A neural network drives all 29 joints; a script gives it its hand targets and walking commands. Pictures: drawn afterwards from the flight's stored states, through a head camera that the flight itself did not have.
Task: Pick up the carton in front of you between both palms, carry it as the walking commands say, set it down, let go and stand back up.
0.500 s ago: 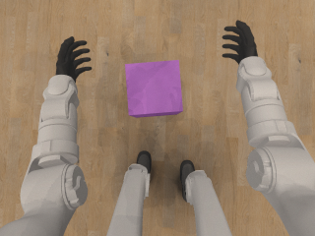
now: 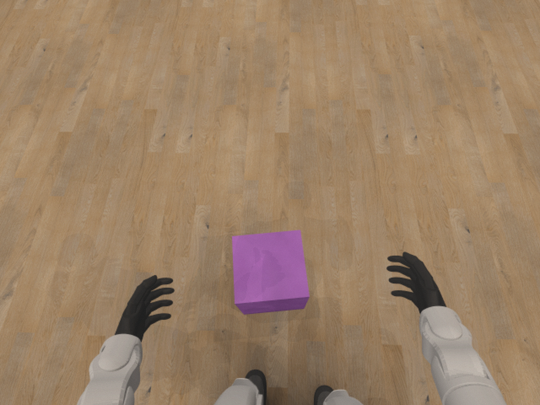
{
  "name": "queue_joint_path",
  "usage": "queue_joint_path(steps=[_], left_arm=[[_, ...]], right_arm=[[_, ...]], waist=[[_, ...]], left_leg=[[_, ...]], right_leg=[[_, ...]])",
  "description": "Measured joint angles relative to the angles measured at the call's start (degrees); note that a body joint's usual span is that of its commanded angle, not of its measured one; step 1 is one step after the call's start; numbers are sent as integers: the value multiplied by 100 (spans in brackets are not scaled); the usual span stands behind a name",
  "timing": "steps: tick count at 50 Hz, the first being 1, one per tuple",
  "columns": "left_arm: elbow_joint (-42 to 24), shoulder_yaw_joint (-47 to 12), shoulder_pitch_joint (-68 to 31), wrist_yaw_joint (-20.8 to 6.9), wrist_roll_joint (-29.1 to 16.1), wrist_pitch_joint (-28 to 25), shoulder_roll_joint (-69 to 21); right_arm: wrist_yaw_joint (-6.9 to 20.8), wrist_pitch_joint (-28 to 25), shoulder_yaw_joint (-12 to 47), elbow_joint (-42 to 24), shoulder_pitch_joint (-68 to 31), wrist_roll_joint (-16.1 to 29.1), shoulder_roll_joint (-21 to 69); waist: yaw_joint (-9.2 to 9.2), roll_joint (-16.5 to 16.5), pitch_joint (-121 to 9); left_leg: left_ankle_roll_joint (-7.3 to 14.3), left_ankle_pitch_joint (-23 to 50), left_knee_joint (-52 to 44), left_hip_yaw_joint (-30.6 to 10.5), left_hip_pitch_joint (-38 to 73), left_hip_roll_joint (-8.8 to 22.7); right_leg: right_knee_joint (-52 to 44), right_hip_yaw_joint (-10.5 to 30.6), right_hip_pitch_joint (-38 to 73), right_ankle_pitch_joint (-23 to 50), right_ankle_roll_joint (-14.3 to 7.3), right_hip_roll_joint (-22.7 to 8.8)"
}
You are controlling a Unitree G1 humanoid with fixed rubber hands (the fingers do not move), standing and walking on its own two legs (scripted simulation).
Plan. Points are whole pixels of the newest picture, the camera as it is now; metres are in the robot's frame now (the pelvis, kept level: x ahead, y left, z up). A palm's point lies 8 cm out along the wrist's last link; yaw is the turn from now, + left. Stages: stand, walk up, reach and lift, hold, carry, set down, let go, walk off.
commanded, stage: let go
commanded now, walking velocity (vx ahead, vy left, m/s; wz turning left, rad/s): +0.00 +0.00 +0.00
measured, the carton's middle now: (270, 274) +0.45 +0.05 -0.63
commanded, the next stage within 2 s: stand in 0.72 s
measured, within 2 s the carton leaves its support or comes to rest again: neither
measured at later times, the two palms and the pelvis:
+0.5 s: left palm (138, 369) +0.18 +0.21 -0.04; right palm (501, 378) +0.18 -0.26 -0.04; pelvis +0.02 -0.02 +0.02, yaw +1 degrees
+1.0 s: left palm (91, 378) +0.17 +0.28 -0.07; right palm (528, 391) +0.17 -0.29 -0.05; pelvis +0.04 +0.00 +0.02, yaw +0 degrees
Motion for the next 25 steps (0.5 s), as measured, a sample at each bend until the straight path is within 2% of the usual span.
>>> queue_joint_path(steps=[11,18,25], left_arm=[[-472,-376,1617,61,-95,30,37],[-550,-387,1767,42,1,370,130],[-580,-360,1671,60,97,642,105]], right_arm=[[176,-47,372,-510,1733,180,-139],[317,257,524,-764,2213,274,-236],[406,533,588,-909,2277,325,-278]], waist=[[-142,-13,384],[-301,-173,609],[-339,-219,773]], left_leg=[[-92,93,-947,-81,2338,26],[-148,55,-1154,-120,3236,55],[-156,-40,-1112,-97,3598,82]], right_leg=[[-884,-51,2314,66,-124,-10],[-1061,-83,3204,10,-205,14],[-1075,-59,3582,-40,-216,39]])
